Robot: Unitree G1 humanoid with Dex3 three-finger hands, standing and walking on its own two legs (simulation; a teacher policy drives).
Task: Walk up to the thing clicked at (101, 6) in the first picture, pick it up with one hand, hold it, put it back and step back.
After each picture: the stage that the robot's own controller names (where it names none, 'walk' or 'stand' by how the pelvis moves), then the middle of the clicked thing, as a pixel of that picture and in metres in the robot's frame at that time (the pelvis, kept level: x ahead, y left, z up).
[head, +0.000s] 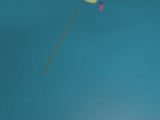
stand; (101, 5) +2.29 -0.33 -0.72
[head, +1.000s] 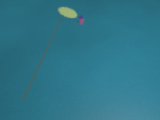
walk; (81, 20) +2.17 +0.10 -0.70
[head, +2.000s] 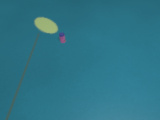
walk; (62, 37) +1.52 +0.35 -0.72
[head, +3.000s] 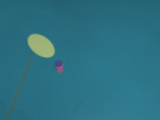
walk; (59, 66) +1.03 +0.28 -0.72
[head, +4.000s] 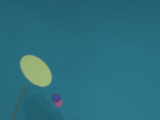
walk; (57, 100) +0.65 +0.25 -0.72
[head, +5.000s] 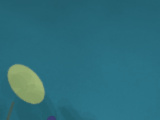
stand; out of the picture +0.43 +0.21 -0.69
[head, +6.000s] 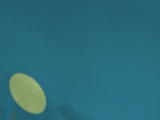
stand; out of the picture +0.40 +0.20 -0.72
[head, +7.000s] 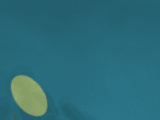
stand; out of the picture +0.38 +0.20 -0.73
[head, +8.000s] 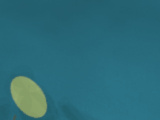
stand; out of the picture +0.37 +0.20 -0.73
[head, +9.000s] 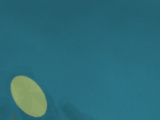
stand; out of the picture +0.37 +0.20 -0.73
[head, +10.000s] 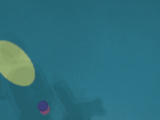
go down; (43, 107) +0.40 +0.21 -0.61
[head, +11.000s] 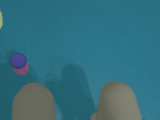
go down; (20, 64) +0.45 +0.24 -0.30
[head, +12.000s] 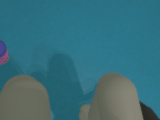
close in; out of the picture +0.44 +0.26 -0.25
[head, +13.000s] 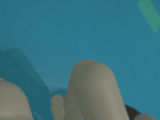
close; out of the picture +0.43 +0.29 -0.22
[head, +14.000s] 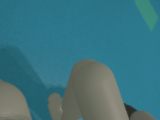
close; out of the picture +0.42 +0.30 -0.22
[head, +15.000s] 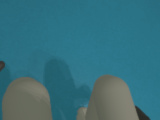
lift; out of the picture +0.37 +0.29 -0.12
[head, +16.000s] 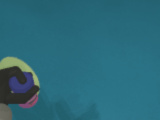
hold; (24, 90) +0.32 +0.19 +0.02
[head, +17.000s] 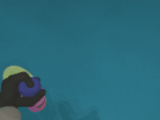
hold; (33, 95) +0.32 +0.17 -0.01
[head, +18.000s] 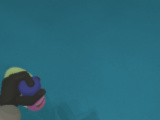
hold; (33, 94) +0.32 +0.18 -0.01
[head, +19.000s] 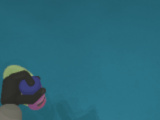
crouch; (33, 93) +0.33 +0.17 -0.02
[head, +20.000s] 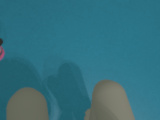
crouch; out of the picture +0.46 +0.26 -0.10
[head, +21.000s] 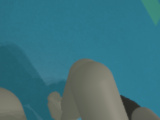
lower; out of the picture +0.43 +0.31 -0.22
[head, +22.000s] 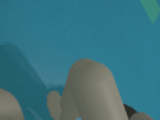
lower; out of the picture +0.43 +0.32 -0.22
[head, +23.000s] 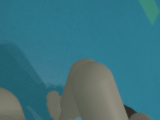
lower; out of the picture +0.43 +0.31 -0.23
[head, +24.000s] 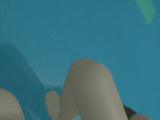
lower; out of the picture +0.43 +0.31 -0.23
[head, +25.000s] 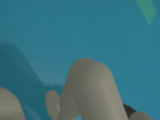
open; out of the picture +0.43 +0.31 -0.23
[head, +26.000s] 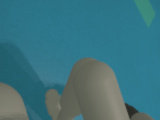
rise; out of the picture +0.43 +0.31 -0.23
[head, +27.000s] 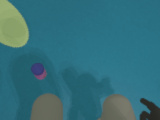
walk; (39, 71) +0.46 +0.23 -0.44
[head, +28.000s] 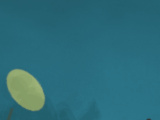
stand; out of the picture +0.40 +0.20 -0.66
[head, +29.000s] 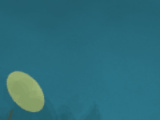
stand; out of the picture +0.41 +0.21 -0.67
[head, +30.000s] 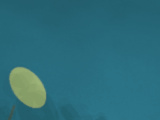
stand; out of the picture +0.41 +0.21 -0.69
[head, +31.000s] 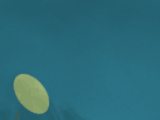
stand; out of the picture +0.41 +0.20 -0.72
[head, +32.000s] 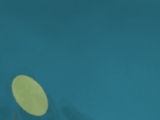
stand; out of the picture +0.39 +0.21 -0.73
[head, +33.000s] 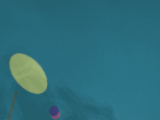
walk; (54, 112) +0.43 +0.19 -0.71
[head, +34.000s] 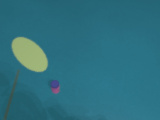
walk; (55, 86) +0.64 +0.17 -0.70
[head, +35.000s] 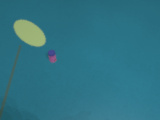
walk; (52, 56) +0.96 +0.28 -0.70
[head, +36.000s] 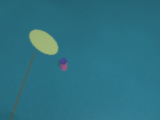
stand; (63, 64) +1.00 +0.19 -0.71
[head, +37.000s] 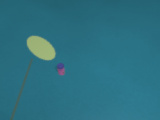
stand; (61, 69) +1.01 +0.20 -0.72
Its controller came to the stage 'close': yes
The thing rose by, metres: 0.70
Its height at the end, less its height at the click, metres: +0.00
